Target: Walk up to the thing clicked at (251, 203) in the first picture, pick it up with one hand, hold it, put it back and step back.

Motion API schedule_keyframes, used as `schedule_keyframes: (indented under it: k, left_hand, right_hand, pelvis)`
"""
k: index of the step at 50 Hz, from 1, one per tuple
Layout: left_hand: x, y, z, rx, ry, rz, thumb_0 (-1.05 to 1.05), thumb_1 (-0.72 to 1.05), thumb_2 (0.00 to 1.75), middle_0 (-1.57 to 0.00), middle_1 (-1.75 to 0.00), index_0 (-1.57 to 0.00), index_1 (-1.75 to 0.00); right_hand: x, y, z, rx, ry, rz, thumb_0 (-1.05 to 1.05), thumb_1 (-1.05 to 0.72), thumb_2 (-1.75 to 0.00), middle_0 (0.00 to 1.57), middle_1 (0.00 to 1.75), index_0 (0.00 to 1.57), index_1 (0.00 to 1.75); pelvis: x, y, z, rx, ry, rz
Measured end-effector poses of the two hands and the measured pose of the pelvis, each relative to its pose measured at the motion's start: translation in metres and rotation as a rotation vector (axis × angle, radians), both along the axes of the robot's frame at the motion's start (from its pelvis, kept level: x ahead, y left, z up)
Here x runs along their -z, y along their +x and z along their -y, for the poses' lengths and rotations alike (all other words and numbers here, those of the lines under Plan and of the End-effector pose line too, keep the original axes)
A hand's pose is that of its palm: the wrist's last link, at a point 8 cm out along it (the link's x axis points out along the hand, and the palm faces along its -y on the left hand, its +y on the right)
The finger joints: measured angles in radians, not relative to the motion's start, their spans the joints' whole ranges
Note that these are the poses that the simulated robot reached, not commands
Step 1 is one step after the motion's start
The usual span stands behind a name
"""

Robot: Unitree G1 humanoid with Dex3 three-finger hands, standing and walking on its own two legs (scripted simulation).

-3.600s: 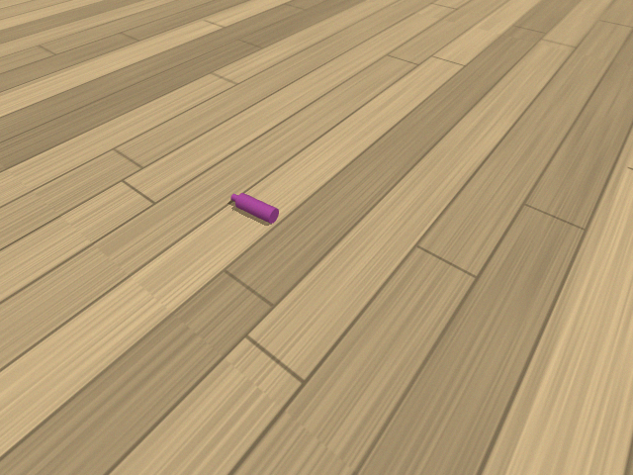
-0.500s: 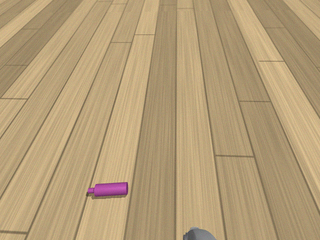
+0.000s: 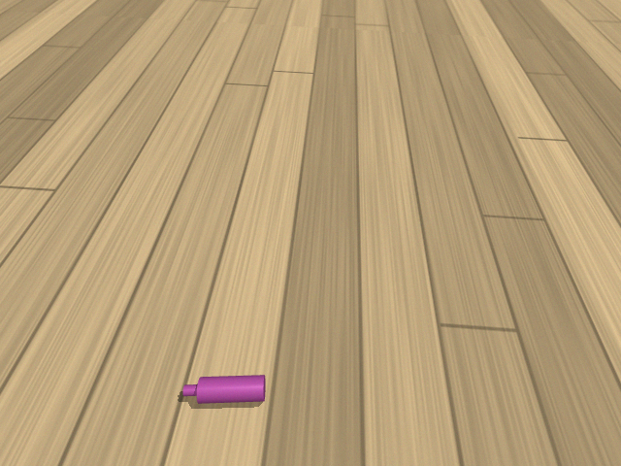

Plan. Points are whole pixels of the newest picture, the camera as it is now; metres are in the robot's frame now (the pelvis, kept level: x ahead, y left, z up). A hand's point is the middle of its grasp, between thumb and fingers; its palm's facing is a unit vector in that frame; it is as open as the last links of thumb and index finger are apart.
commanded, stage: walk up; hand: left
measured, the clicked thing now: (224, 389) +0.46 +0.25 -0.70
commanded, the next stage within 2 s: stand in 1.26 s
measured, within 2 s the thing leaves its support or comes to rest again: neither
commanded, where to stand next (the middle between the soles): +0.09 -0.04 m, yaw +0 degrees
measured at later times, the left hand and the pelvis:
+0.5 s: hand out of the picture +0.10 +0.25 -0.13, palm faces -0.04 -0.94 -0.35, open 7.4 cm; pelvis +0.00 -0.01 +0.02, yaw +0 degrees
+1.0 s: hand out of the picture +0.12 +0.24 -0.12, palm faces -0.04 -0.94 -0.33, open 7.4 cm; pelvis +0.01 -0.01 +0.03, yaw -1 degrees
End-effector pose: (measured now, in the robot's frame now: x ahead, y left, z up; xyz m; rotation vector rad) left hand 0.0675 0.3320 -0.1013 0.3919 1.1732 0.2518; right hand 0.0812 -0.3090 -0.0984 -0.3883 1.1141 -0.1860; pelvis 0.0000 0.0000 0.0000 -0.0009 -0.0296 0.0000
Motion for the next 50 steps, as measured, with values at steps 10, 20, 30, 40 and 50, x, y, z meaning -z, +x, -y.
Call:
schedule_keyframes:
  k: [10, 20, 30, 40, 50]
  left_hand:
    - [0.002, 0.011, 0.019, 0.004, -0.06, -0.023, 0.0, 0.9, 0.89, -0.2, -0.3, -0.2, -0.3]
    - [-0.007, 0.016, 0.037, 0.026, -0.071, -0.023, 0.0, 0.9, 0.89, -0.21, -0.3, -0.2, -0.3]
    - [-0.016, 0.031, 0.042, 0.024, -0.077, -0.009, 0.0, 0.9, 0.89, -0.21, -0.3, -0.2, -0.3]
    - [-0.02, 0.043, 0.043, 0.028, -0.088, -0.007, 0.0, 0.9, 0.89, -0.2, -0.3, -0.2, -0.3]
    - [-0.02, 0.046, 0.046, 0.024, -0.106, -0.008, 0.0, 0.9, 0.89, -0.2, -0.3, -0.2, -0.3]
  right_hand:
    - [-0.014, 0.017, 0.015, 0.008, -0.048, 0.002, 0.0, -0.91, -0.9, 0.21, 0.3, 0.2, 0.3]
    - [-0.015, 0.013, 0.029, 0.038, -0.033, -0.005, 0.0, -0.91, -0.9, 0.2, 0.3, 0.2, 0.3]
    - [-0.01, -0.015, 0.024, 0.066, -0.005, -0.093, 0.0, -0.91, -0.9, 0.2, 0.3, 0.2, 0.3]
    - [-0.012, -0.022, 0.02, 0.085, 0.001, -0.115, 0.0, -0.91, -0.9, 0.2, 0.3, 0.2, 0.3]
    - [-0.02, -0.01, 0.018, 0.084, -0.004, -0.088, 0.0, -0.91, -0.9, 0.2, 0.3, 0.2, 0.3]
  pelvis:
    - [-0.009, 0.004, 0.004, -0.002, -0.004, -0.008]
    - [-0.016, 0.0, 0.014, -0.002, 0.014, -0.001]
    - [-0.024, 0.005, 0.016, 0.006, 0.014, -0.002]
    - [-0.029, 0.008, 0.014, 0.013, 0.013, -0.001]
    - [-0.033, 0.01, 0.013, 0.018, 0.009, -0.001]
